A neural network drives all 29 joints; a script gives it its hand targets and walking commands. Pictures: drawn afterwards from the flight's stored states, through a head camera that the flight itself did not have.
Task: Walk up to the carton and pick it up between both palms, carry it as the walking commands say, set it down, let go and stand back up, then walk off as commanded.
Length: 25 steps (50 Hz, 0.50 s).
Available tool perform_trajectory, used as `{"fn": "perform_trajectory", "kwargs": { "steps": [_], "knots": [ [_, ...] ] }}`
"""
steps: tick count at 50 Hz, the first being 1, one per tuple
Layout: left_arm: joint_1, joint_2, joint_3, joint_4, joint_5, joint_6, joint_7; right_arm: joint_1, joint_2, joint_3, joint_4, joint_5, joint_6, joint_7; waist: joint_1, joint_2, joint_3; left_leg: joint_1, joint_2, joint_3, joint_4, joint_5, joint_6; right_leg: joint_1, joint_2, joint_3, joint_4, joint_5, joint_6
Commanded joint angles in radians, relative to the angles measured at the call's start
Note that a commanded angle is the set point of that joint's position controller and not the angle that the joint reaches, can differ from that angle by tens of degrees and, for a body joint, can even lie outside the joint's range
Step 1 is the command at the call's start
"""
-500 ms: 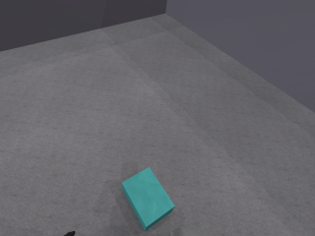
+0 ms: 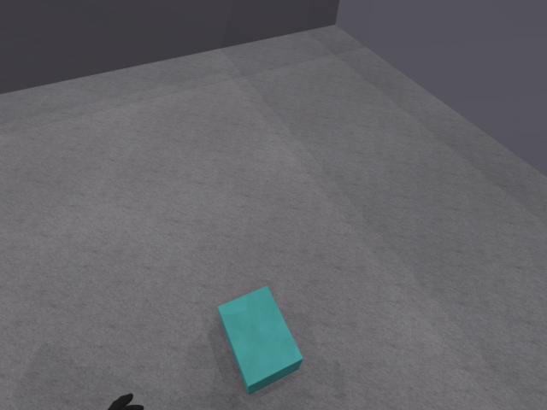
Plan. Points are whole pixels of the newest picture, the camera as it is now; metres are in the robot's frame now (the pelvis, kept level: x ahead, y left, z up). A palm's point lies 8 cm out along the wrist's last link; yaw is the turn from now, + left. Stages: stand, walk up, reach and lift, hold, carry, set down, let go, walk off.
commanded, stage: walk up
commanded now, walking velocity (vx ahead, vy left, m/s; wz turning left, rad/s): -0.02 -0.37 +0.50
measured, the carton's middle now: (258, 338) +0.42 +0.03 -0.68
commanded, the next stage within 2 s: none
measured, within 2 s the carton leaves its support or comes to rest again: neither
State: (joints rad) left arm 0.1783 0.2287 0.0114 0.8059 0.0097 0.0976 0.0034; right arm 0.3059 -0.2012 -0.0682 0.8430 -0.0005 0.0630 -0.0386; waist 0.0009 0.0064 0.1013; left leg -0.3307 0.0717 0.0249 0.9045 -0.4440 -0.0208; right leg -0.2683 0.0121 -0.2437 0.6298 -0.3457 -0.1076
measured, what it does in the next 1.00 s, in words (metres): steps to the right, turning left: left foot, then right foot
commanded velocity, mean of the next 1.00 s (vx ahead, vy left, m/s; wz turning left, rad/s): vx -0.02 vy -0.18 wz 0.36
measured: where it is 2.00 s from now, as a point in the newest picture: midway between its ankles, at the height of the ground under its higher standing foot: outside the picture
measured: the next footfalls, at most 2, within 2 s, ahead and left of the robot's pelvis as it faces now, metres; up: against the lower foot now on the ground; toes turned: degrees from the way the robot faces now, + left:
left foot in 0.02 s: +0.01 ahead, +0.13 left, +0.00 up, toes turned +4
right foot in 0.32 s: +0.09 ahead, -0.24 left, +0.00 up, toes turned +6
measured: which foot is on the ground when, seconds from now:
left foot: up 0.00-0.00, down 0.02-0.34, up 0.36-0.96, down 0.98-1.00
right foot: down 0.00-0.04, up 0.06-0.30, down 0.32-1.00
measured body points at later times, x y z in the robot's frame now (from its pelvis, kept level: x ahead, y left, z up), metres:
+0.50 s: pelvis +0.03 -0.17 +0.00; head +0.09 -0.17 +0.45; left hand +0.08 +0.10 -0.12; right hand +0.16 -0.42 -0.14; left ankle -0.08 -0.02 -0.63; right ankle +0.05 -0.25 -0.72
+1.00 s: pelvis +0.01 -0.19 -0.01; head +0.03 -0.17 +0.44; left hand +0.04 +0.08 -0.14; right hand +0.21 -0.40 -0.12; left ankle -0.02 -0.10 -0.72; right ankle +0.05 -0.25 -0.72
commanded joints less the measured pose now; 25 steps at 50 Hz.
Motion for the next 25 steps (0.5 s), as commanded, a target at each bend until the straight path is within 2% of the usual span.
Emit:
{"fn": "perform_trajectory", "kwargs": {
  "steps": [1, 2, 3, 4, 5, 6, 7, 8, 9, 10, 11, 12, 13, 14, 15, 16, 17, 18, 19, 20, 21, 22, 24, 25],
  "knots": [
    [-0.103, 0.104, 0.041, -0.142, 0.037, 0.003, -0.025, 0.295, -0.293, -0.056, 0.034, -0.044, -0.025, -0.039, -0.128, 0.370, -0.038, 0.302, 0.364, -0.544, -0.553, 0.792, 0.174, -0.393, -0.012, 0.124, 0.402, -0.218, 0.101],
    [-0.073, 0.113, 0.061, -0.180, 0.028, 0.012, -0.018, 0.320, -0.330, -0.064, 0.014, -0.044, -0.029, -0.048, -0.116, 0.299, -0.050, 0.196, 0.459, -0.731, -0.625, 0.856, 0.264, -0.364, 0.009, 0.294, 0.566, -0.275, 0.132],
    [-0.097, 0.096, 0.059, -0.172, 0.018, 0.018, -0.026, 0.293, -0.314, -0.075, 0.003, -0.030, -0.027, -0.054, -0.105, 0.252, -0.040, 0.197, 0.449, -0.729, -0.625, 0.840, 0.290, -0.376, 0.004, 0.323, 0.718, -0.233, 0.155],
    [-0.121, 0.111, 0.069, -0.186, 0.008, 0.014, -0.028, 0.256, -0.314, -0.081, -0.019, -0.023, -0.033, -0.058, -0.108, 0.232, -0.026, 0.188, 0.441, -0.718, -0.610, 0.834, 0.294, -0.414, -0.012, 0.339, 0.801, -0.207, 0.172],
    [-0.134, 0.120, 0.067, -0.191, 0.001, 0.007, -0.036, 0.232, -0.326, -0.085, -0.026, -0.030, -0.039, -0.063, -0.095, 0.208, 0.003, 0.149, 0.416, -0.667, -0.586, 0.768, 0.276, -0.435, -0.039, 0.357, 0.833, -0.166, 0.170],
    [-0.138, 0.132, 0.054, -0.151, -0.002, 0.012, -0.045, 0.145, -0.307, -0.088, -0.051, -0.030, -0.038, -0.060, -0.076, 0.198, 0.018, 0.131, 0.375, -0.553, -0.561, 0.625, 0.249, -0.437, -0.047, 0.394, 0.843, -0.128, 0.172],
    [-0.088, 0.129, 0.053, -0.151, -0.015, 0.003, -0.051, 0.033, -0.305, -0.093, -0.099, -0.035, -0.038, -0.052, -0.023, 0.233, 0.008, 0.060, 0.332, -0.487, -0.543, 0.625, 0.215, -0.374, -0.052, 0.392, 0.749, -0.107, 0.173],
    [-0.110, 0.121, 0.052, -0.168, -0.011, -0.001, -0.045, -0.011, -0.294, -0.083, -0.117, -0.036, -0.036, -0.043, -0.026, 0.261, -0.040, 0.068, 0.254, -0.434, -0.551, 0.458, 0.170, -0.295, -0.063, 0.369, 0.568, -0.091, 0.169],
    [-0.118, 0.115, 0.037, -0.196, -0.012, 0.009, -0.049, 0.064, -0.304, -0.072, -0.088, -0.043, -0.038, -0.042, -0.046, 0.317, 0.027, -0.005, 0.239, -0.418, -0.546, 0.542, 0.165, -0.280, -0.044, 0.334, 0.517, -0.077, 0.182],
    [-0.143, 0.097, 0.037, -0.182, -0.015, 0.005, -0.054, 0.094, -0.303, -0.077, -0.074, -0.048, -0.040, -0.044, -0.065, 0.353, 0.012, 0.048, 0.232, -0.414, -0.525, 0.673, 0.154, -0.286, -0.038, 0.295, 0.386, -0.104, 0.189],
    [-0.133, 0.083, 0.030, -0.194, -0.019, 0.001, -0.053, 0.100, -0.329, -0.091, -0.070, -0.051, -0.044, -0.046, -0.074, 0.408, -0.017, 0.092, 0.255, -0.430, -0.474, 0.731, 0.152, -0.275, -0.071, 0.343, 0.291, -0.090, 0.172],
    [-0.096, 0.080, 0.023, -0.170, -0.020, -0.010, -0.054, 0.093, -0.334, -0.103, -0.082, -0.047, -0.044, -0.036, -0.067, 0.403, -0.019, 0.064, 0.245, -0.408, -0.456, 0.776, 0.138, -0.197, -0.056, 0.282, 0.211, -0.098, 0.174],
    [-0.054, 0.093, 0.026, -0.159, -0.019, -0.011, -0.054, 0.057, -0.326, -0.093, -0.076, -0.043, -0.041, -0.028, -0.029, 0.431, -0.034, -0.062, 0.192, -0.369, -0.462, 0.712, 0.113, -0.036, -0.037, 0.274, 0.114, -0.088, 0.166],
    [0.015, 0.076, 0.029, -0.107, -0.010, -0.024, -0.047, 0.037, -0.325, -0.084, -0.089, -0.033, -0.033, -0.025, -0.004, 0.392, -0.077, -0.055, 0.159, -0.307, -0.372, 0.688, 0.093, 0.045, -0.011, 0.201, -0.039, -0.046, 0.164],
    [0.066, 0.097, 0.022, -0.086, 0.004, -0.023, -0.039, 0.021, -0.268, -0.077, -0.101, -0.034, -0.030, -0.022, 0.044, 0.268, -0.137, -0.102, 0.097, -0.255, -0.257, 0.451, 0.059, 0.177, -0.057, 0.208, -0.205, 0.103, 0.140],
    [0.160, 0.225, 0.050, -0.068, 0.014, -0.033, -0.031, 0.046, -0.171, -0.054, -0.129, -0.050, -0.032, -0.018, 0.066, -0.006, -0.211, -0.215, -0.051, -0.098, 0.018, -0.049, -0.002, 0.295, -0.302, 0.399, -0.219, 0.578, 0.102],
    [0.181, 0.268, 0.049, -0.074, 0.026, -0.048, -0.028, 0.055, -0.101, -0.025, -0.119, -0.046, -0.016, -0.020, 0.058, -0.234, -0.246, -0.293, -0.077, -0.032, 0.262, -0.319, -0.034, 0.287, -0.445, 0.471, -0.221, 0.655, 0.027],
    [0.190, 0.271, 0.051, -0.086, 0.020, -0.044, -0.015, -0.028, -0.137, -0.034, -0.101, -0.035, -0.004, -0.021, 0.120, -0.289, -0.246, -0.274, -0.037, -0.067, 0.403, -0.258, -0.041, 0.162, -0.491, 0.492, -0.290, 0.545, 0.005],
    [0.100, 0.223, 0.033, -0.095, 0.009, -0.040, -0.004, -0.035, -0.148, -0.045, -0.116, -0.037, 0.009, -0.018, 0.045, -0.232, -0.123, -0.276, -0.018, -0.124, 0.434, -0.201, -0.032, 0.044, -0.421, 0.455, -0.287, 0.608, 0.075],
    [0.079, 0.167, 0.017, -0.099, 0.010, -0.043, 0.004, -0.022, -0.135, -0.045, -0.111, -0.027, 0.008, -0.007, 0.028, -0.188, -0.103, -0.249, -0.034, -0.087, 0.483, -0.145, -0.040, 0.030, -0.370, 0.355, -0.270, 0.671, 0.056],
    [0.054, 0.157, 0.012, -0.097, 0.012, -0.044, 0.012, -0.034, -0.135, -0.038, -0.088, -0.021, 0.014, 0.007, 0.019, -0.154, -0.091, -0.234, -0.045, -0.051, 0.524, -0.121, -0.042, 0.012, -0.340, 0.281, -0.248, 0.683, -0.020],
    [0.093, 0.157, 0.022, -0.093, 0.016, -0.053, 0.021, -0.052, -0.104, -0.026, -0.094, -0.020, 0.013, 0.014, 0.033, -0.159, -0.156, -0.253, -0.043, -0.043, 0.553, -0.083, -0.034, 0.095, -0.374, 0.378, -0.296, 0.567, -0.035],
    [0.050, 0.143, 0.027, -0.093, 0.006, -0.069, 0.027, -0.036, -0.096, -0.023, -0.087, -0.017, 0.000, 0.029, 0.006, -0.093, -0.182, -0.224, -0.036, -0.062, 0.487, -0.011, -0.040, 0.174, -0.363, 0.346, -0.283, 0.523, -0.047],
    [0.051, 0.148, 0.028, -0.085, 0.008, -0.074, 0.032, -0.029, -0.105, -0.019, -0.070, -0.014, -0.002, 0.034, 0.008, -0.106, -0.164, -0.247, -0.045, -0.027, 0.452, 0.007, -0.050, 0.206, -0.353, 0.291, -0.288, 0.553, -0.068]
  ]
}}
